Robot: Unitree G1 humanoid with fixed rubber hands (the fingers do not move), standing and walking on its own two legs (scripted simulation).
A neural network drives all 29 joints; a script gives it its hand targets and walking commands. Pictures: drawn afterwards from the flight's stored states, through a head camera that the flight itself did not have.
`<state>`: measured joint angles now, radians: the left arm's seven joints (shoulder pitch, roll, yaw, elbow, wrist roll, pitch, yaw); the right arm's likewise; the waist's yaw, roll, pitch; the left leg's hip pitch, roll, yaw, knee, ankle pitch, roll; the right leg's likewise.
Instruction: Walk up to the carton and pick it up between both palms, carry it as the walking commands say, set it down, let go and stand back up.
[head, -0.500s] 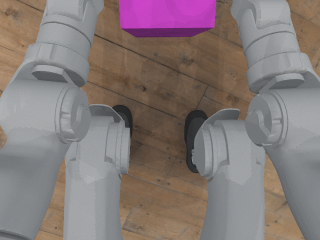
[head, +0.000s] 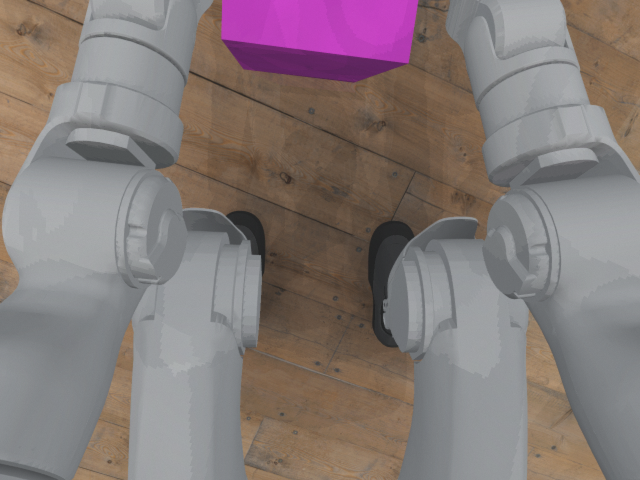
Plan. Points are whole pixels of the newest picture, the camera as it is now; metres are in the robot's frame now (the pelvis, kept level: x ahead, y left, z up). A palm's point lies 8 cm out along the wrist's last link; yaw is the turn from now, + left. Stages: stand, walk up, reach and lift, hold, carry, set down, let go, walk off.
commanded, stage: reach and lift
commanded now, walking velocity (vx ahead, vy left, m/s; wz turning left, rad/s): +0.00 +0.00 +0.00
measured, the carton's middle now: out of the picture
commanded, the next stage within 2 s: none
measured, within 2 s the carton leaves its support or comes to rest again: neither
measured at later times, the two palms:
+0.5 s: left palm out of the picture +0.57 +0.11 -0.10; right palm out of the picture +0.56 -0.12 -0.12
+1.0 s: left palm out of the picture +0.53 +0.12 -0.03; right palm out of the picture +0.52 -0.12 -0.04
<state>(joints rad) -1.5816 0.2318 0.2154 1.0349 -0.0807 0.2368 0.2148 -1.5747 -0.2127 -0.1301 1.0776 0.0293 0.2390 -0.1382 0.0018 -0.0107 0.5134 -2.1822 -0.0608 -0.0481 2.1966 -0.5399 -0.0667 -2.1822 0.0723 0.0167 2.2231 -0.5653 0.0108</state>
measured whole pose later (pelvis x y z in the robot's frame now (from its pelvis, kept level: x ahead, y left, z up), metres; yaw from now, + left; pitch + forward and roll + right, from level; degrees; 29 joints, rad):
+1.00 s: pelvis -0.03 +0.00 +0.04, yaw -2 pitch +20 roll +0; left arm -1.44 0.11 0.33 0.73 0.10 0.46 0.25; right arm -1.49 -0.15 -0.14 0.90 0.03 0.47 -0.25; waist 0.00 -0.01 0.52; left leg -1.92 -0.06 -0.07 2.08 -0.50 -0.07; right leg -1.92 0.10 0.02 2.08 -0.51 0.02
